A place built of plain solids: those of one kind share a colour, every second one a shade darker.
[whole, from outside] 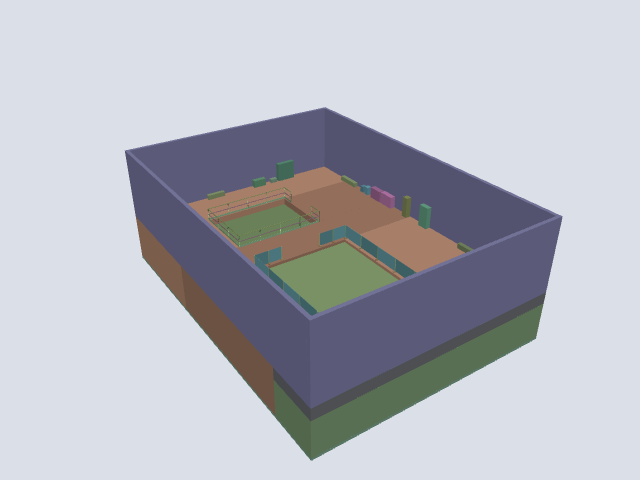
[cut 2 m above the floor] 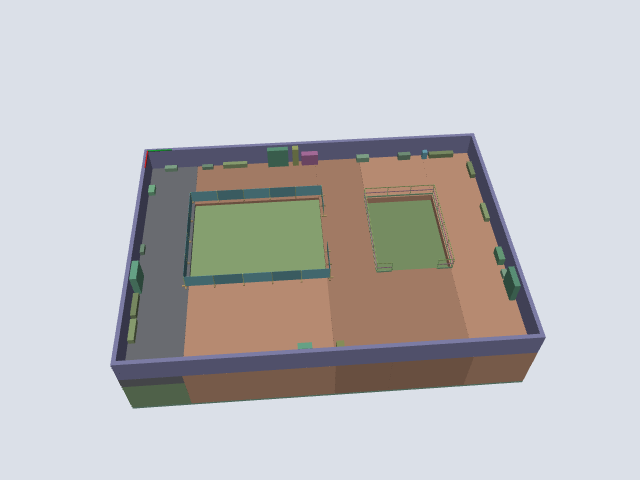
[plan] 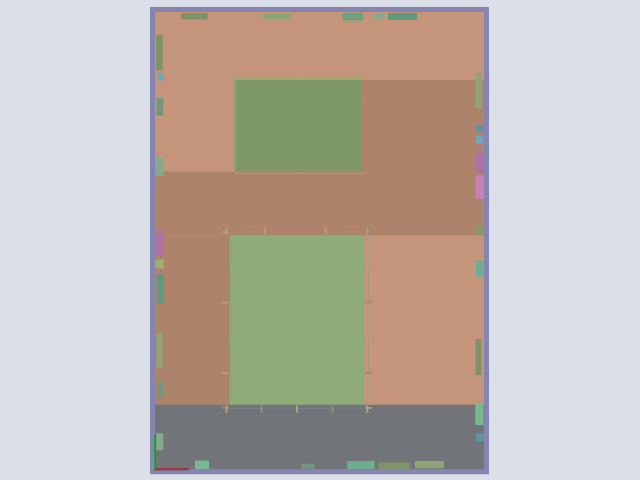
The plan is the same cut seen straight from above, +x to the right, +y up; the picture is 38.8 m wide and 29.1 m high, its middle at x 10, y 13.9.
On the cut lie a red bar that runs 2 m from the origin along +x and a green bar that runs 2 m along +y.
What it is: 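A town's swimming bath, shut for a repair, its basins drained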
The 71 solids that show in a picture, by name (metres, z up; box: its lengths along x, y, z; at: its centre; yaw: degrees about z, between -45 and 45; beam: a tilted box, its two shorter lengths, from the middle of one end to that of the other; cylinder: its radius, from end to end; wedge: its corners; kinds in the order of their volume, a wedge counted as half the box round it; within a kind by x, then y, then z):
{
 "surround_1": {"box": [4.82, 10.27, 4.1], "at": [2.11, 9.04, -2.05]},
 "surround_2": {"box": [5.21, 5.57, 4.1], "at": [2.31, 20.82, -2.05]},
 "surround_3": {"box": [20.54, 3.85, 4.1], "at": [9.97, 16.11, -2.05]},
 "surround_4": {"box": [20.54, 4.42, 4.1], "at": [9.97, 25.82, -2.05]},
 "surround_5": {"box": [7.71, 5.57, 4.1], "at": [16.39, 20.82, -2.05]},
 "surround_6": {"box": [7.56, 10.27, 4.1], "at": [16.46, 9.04, -2.05]},
 "floor_1": {"box": [8.16, 10.27, 3.86], "at": [8.6, 9.04, -2.17]},
 "floor_2": {"box": [7.62, 5.57, 3.5], "at": [8.72, 20.82, -2.35]},
 "surround_under_1": {"box": [20.54, 4.21, 3.1], "at": [9.97, 1.81, -2.55]},
 "wall_1": {"box": [0.3, 27.73, 6.25], "at": [-0.15, 13.86, 3.12]},
 "wall_2": {"box": [20.54, 0.3, 6.25], "at": [9.97, -0.15, 3.12]},
 "wall_3": {"box": [20.54, 0.3, 6.25], "at": [9.97, 27.88, 3.12]},
 "wall_4": {"box": [0.3, 27.73, 6.25], "at": [20.09, 13.86, 3.12]},
 "footing_1": {"box": [20.54, 28.33, 0.2], "at": [9.97, 13.86, -4.2]},
 "cupboard_1": {"box": [0.45, 1.77, 1.86], "at": [0.32, 10.94, 0.93]},
 "cupboard_2": {"box": [1.67, 0.5, 1.84], "at": [12.48, 0.26, 0.92]},
 "cupboard_3": {"box": [1.77, 0.43, 1.77], "at": [15.0, 27.44, 0.88]},
 "cupboard_4": {"box": [0.45, 0.95, 1.97], "at": [19.68, 12.16, 0.98]},
 "bench_1": {"box": [0.42, 2.15, 0.45], "at": [0.26, 25.27, 0.22]},
 "bench_2": {"box": [0.37, 2.08, 0.45], "at": [0.27, 7.2, 0.22]},
 "bench_3": {"box": [1.61, 0.39, 0.45], "at": [2.38, 27.46, 0.22]},
 "bench_4": {"box": [1.69, 0.36, 0.44], "at": [7.36, 27.46, 0.22]},
 "bench_5": {"box": [1.93, 0.4, 0.45], "at": [14.49, 0.21, 0.22]},
 "bench_6": {"box": [1.74, 0.44, 0.45], "at": [16.63, 0.28, 0.23]},
 "bench_7": {"box": [0.37, 2.19, 0.43], "at": [19.61, 6.8, 0.22]},
 "bench_8": {"box": [0.4, 2.18, 0.42], "at": [19.63, 22.94, 0.21]},
 "reel_1": {"box": [0.52, 1.43, 1.14], "at": [0.28, 13.67, 0.57]},
 "reel_2": {"box": [0.51, 1.32, 1.02], "at": [19.67, 18.63, 0.51]},
 "reel_3": {"box": [0.51, 1.43, 1.09], "at": [19.68, 17.1, 0.55]},
 "blocks_1": {"box": [0.86, 0.52, 0.42], "at": [2.85, 0.28, 0.21]},
 "blocks_2": {"box": [1.25, 0.47, 0.7], "at": [11.99, 27.44, 0.35]},
 "blocks_3": {"box": [0.51, 1.28, 0.68], "at": [19.66, 3.32, 0.34]},
 "crates_1": {"box": [0.49, 1.1, 0.5], "at": [0.28, 18.32, 0.25]},
 "crates_2": {"box": [0.42, 1.04, 0.38], "at": [0.29, 1.67, 0.19]},
 "crates_3": {"box": [0.42, 1.08, 0.57], "at": [0.29, 21.98, 0.28]},
 "crates_4": {"box": [0.37, 0.94, 0.33], "at": [0.3, 4.81, 0.16]},
 "crates_5": {"box": [0.8, 0.32, 0.38], "at": [9.26, 0.18, 0.19]},
 "crates_6": {"box": [0.65, 0.41, 0.36], "at": [13.59, 27.43, 0.18]},
 "chair_1": {"box": [0.52, 0.52, 1.84], "at": [0.27, 12.45, 0.92]},
 "chair_2": {"box": [0.51, 0.52, 1.87], "at": [19.67, 14.5, 0.93]},
 "guard_panel_1": {"box": [0.02, 2.11, 1.12], "at": [4.29, 4.76, 0.64]},
 "guard_panel_2": {"box": [0.02, 2.11, 1.12], "at": [4.29, 6.9, 0.64]},
 "guard_panel_3": {"box": [0.02, 2.11, 1.12], "at": [4.29, 9.04, 0.64]},
 "guard_panel_4": {"box": [0.02, 2.11, 1.12], "at": [4.29, 11.19, 0.64]},
 "guard_panel_5": {"box": [0.02, 2.11, 1.12], "at": [4.29, 13.33, 0.64]},
 "guard_panel_6": {"box": [1.17, 0.02, 1.12], "at": [4.9, 14.41, 0.64]},
 "guard_panel_7": {"box": [2.12, 0.02, 1.12], "at": [5.38, 3.68, 0.64]},
 "guard_panel_8": {"box": [1.17, 0.02, 1.12], "at": [6.09, 14.41, 0.64]},
 "guard_panel_9": {"box": [2.12, 0.02, 1.12], "at": [7.53, 3.68, 0.64]},
 "guard_panel_10": {"box": [2.12, 0.02, 1.12], "at": [9.68, 3.68, 0.64]},
 "guard_panel_11": {"box": [1.27, 0.02, 1.12], "at": [10.96, 14.41, 0.64]},
 "guard_panel_12": {"box": [2.12, 0.02, 1.12], "at": [11.83, 3.68, 0.64]},
 "guard_panel_13": {"box": [1.27, 0.02, 1.12], "at": [12.26, 14.41, 0.64]},
 "guard_panel_14": {"box": [0.02, 2.11, 1.12], "at": [12.91, 4.76, 0.64]},
 "guard_panel_15": {"box": [0.02, 2.11, 1.12], "at": [12.91, 6.9, 0.64]},
 "guard_panel_16": {"box": [0.02, 2.11, 1.12], "at": [12.91, 9.04, 0.64]},
 "guard_panel_17": {"box": [0.02, 2.11, 1.12], "at": [12.91, 11.19, 0.64]},
 "guard_panel_18": {"box": [0.02, 2.11, 1.12], "at": [12.91, 13.33, 0.64]},
 "drum_1": {"box": [0.39, 0.43, 0.75], "at": [0.33, 23.77, 0.38]},
 "drum_2": {"box": [0.46, 0.4, 0.59], "at": [19.66, 20.67, 0.29]},
 "drum_3": {"box": [0.46, 0.48, 0.74], "at": [19.67, 20.0, 0.37]},
 "drum_4": {"box": [0.49, 0.5, 0.86], "at": [19.69, 1.96, 0.43]},
 "guard_toe_1": {"box": [0.03, 5.81, 0.15], "at": [4.81, 20.82, 0.07]},
 "guard_toe_2": {"box": [7.86, 0.03, 0.15], "at": [8.72, 17.93, 0.07]},
 "guard_toe_3": {"box": [7.86, 0.03, 0.15], "at": [8.72, 23.7, 0.07]},
 "guard_rail_mid_1": {"box": [0.048, 5.81, 0.048], "at": [4.81, 20.82, 0.55]},
 "guard_rail_mid_2": {"box": [7.86, 0.048, 0.048], "at": [8.72, 17.93, 0.55]},
 "guard_rail_mid_3": {"box": [7.86, 0.048, 0.048], "at": [8.72, 23.7, 0.55]},
 "guard_rail_top_1": {"box": [0.048, 5.81, 0.048], "at": [4.81, 20.82, 1.07]},
 "guard_rail_top_2": {"box": [7.86, 0.048, 0.048], "at": [8.72, 17.93, 1.07]},
 "guard_rail_top_3": {"box": [7.86, 0.048, 0.048], "at": [8.72, 23.7, 1.07]}
}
